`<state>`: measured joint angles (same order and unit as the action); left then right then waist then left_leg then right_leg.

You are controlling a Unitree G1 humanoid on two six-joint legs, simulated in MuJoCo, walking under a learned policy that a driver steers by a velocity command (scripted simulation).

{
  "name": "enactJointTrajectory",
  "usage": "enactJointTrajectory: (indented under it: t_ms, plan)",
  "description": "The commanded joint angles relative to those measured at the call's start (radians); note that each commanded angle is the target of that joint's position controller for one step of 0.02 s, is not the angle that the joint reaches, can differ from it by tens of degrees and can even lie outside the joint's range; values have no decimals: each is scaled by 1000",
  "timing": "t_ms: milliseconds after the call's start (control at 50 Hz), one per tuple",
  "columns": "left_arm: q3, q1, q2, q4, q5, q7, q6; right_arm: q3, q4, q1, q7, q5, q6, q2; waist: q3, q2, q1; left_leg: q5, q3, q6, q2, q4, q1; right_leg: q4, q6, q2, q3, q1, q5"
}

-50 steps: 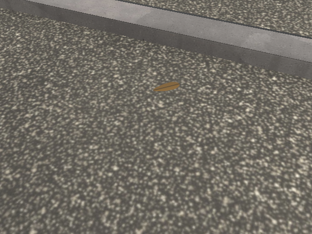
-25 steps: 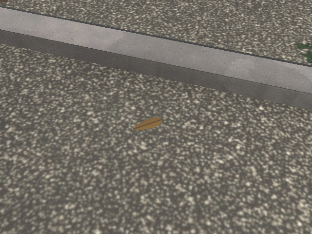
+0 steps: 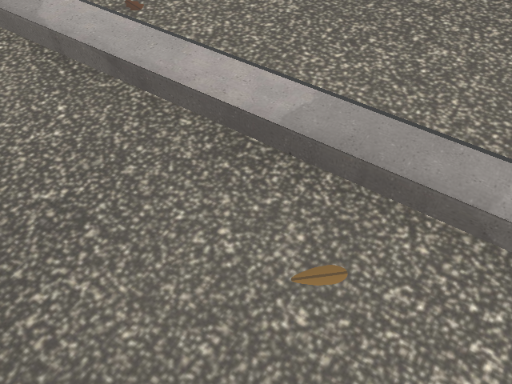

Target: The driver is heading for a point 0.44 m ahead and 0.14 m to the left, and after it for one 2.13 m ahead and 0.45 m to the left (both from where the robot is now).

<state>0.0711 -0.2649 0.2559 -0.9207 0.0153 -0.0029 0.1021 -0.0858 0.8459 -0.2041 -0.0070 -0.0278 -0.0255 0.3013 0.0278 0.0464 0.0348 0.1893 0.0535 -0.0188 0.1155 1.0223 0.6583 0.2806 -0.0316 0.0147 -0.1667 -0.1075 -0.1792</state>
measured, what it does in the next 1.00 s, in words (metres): walks ahead, turning left: left foot, then right foot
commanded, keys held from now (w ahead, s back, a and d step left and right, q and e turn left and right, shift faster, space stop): w+q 0.46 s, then w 0.54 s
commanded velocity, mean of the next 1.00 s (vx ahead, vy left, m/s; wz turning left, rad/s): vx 0.50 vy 0.00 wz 0.38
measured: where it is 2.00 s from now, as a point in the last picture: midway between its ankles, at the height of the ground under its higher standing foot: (170, 204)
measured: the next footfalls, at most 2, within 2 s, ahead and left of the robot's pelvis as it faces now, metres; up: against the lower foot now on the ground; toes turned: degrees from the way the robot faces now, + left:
left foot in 0.26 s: +0.29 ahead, +0.16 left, +0.00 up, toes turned +13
right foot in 0.76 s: +0.64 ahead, +0.05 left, +0.00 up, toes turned +21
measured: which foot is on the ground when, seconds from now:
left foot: up 0.00-0.24, down 0.26-0.78, up 0.80-1.00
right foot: down 0.00-0.26, up 0.28-0.74, down 0.76-1.00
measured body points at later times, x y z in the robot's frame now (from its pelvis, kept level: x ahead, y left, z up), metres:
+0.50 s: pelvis +0.27 +0.09 +0.00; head +0.29 +0.12 +0.45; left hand +0.37 +0.40 -0.10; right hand +0.40 -0.16 -0.11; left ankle +0.25 +0.15 -0.75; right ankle +0.40 -0.07 -0.67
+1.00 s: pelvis +0.56 +0.12 +0.00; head +0.59 +0.12 +0.45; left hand +0.51 +0.39 -0.12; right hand +0.79 -0.08 -0.11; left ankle +0.54 +0.28 -0.67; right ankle +0.60 +0.04 -0.75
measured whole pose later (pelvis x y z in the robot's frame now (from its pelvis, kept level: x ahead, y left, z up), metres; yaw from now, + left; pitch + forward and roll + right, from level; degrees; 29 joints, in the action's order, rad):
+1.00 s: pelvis +0.56 +0.12 +0.00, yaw +22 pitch +1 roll -1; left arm 0.05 -0.29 0.26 -0.88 0.00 -0.03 0.10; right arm -0.06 0.76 -0.22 -0.01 -0.01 -0.06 0.29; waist 0.03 0.04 0.04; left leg 0.28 0.04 -0.01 0.08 1.02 0.57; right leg 0.32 -0.07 0.06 -0.04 -0.18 -0.16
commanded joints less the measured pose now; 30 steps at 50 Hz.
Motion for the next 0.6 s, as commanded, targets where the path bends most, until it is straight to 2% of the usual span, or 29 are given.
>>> enactJointTrajectory:
  t_ms: [20,100,160,200,220,240,260,280,300,320,340,360,380,400,420,460,500,540,600]
  plan:
    - [31,84,147,67,0,13,15,0,-60,-1,16,5,-4,14,21,-103,-33,-162,19,5,32,-138,4,-177,-141,-272,91,-28,193]
    - [43,24,180,49,-16,22,-2,12,-117,143,43,8,-9,2,59,-79,20,-216,-52,-9,13,-307,-2,-169,-127,-289,12,52,209]
    - [53,-9,203,35,-33,22,-24,10,-158,195,57,7,-5,19,72,-87,23,-126,-83,-40,-7,-365,13,-107,-106,-322,-15,165,291]
    - [62,6,229,41,-42,24,-39,-4,-171,165,62,7,0,48,32,-114,-14,-23,-135,-76,-60,-376,-75,10,-85,-326,-44,205,575]
    - [65,19,240,45,-47,25,-47,-20,-160,93,62,5,2,75,-19,-125,-61,17,-167,-99,-103,-381,-181,133,-72,-317,-61,203,731]
    - [62,38,236,52,-52,25,-55,-48,-123,-54,56,1,3,117,-94,-108,-146,-26,-189,-132,-156,-442,-383,332,-43,-280,-92,147,785]
    - [48,24,205,64,-32,27,-52,-88,-74,-232,37,-3,11,203,-188,-28,-216,-41,-62,-181,-117,-470,-691,627,8,-239,-98,-72,563]
    - [-1,-61,45,124,13,15,-27,-106,-74,-211,27,-13,5,328,-247,256,-90,93,494,-363,142,-560,-1006,987,77,-40,-32,-537,-344]
    - [1,23,102,139,-28,2,17,-79,-116,-239,34,4,-13,260,-389,138,-146,250,789,-419,227,-735,-1071,1113,62,7,222,-659,-441]
    - [15,130,159,168,-70,-5,42,-60,-108,-207,39,15,-30,193,-251,68,-165,169,660,-359,206,-760,-1000,1108,32,-42,239,-751,-344]
    - [11,141,149,167,-60,-1,54,-51,-114,-152,37,11,-40,162,-177,13,-128,80,533,-322,165,-746,-871,1028,12,-88,241,-724,-255]
    - [17,133,155,150,-31,7,54,-38,-130,-72,35,10,-42,122,-121,-24,-83,-27,426,-292,124,-748,-725,936,16,-122,245,-647,-198]
    - [26,111,167,143,-19,8,43,-28,-150,-23,30,21,-43,97,-103,-8,-45,-114,364,-281,97,-765,-623,878,20,-144,254,-564,-157]
    - [29,102,166,142,-15,6,29,-25,-159,-8,26,25,-43,94,-93,-5,-28,-156,340,-279,81,-787,-568,839,29,-146,252,-520,-139]
    - [28,99,152,145,-10,6,18,-27,-159,-12,21,21,-45,104,-85,-12,-20,-204,313,-281,74,-799,-533,792,44,-141,242,-502,-124]
    - [21,143,124,163,0,9,4,-35,-151,-43,7,15,-48,134,-56,-23,-25,-260,257,-280,52,-817,-480,681,74,-123,224,-507,-43]
    - [11,202,101,178,-2,5,1,-34,-140,-68,-5,15,-48,135,-34,-6,-47,-258,196,-251,22,-823,-463,528,91,-109,214,-507,102]
    - [0,260,81,189,-7,-5,5,-29,-126,-93,-9,14,-46,122,-20,19,-78,-203,145,-215,-12,-825,-438,380,89,-85,200,-453,250]
    - [-6,337,83,212,-20,-19,13,-27,-93,-151,-7,13,-47,123,9,33,-118,-124,161,-199,12,-826,-456,281,73,-66,195,-417,346]
Over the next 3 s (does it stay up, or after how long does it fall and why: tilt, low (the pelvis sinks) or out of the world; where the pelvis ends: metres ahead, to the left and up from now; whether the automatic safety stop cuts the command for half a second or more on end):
stays up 1.62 0.34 0.08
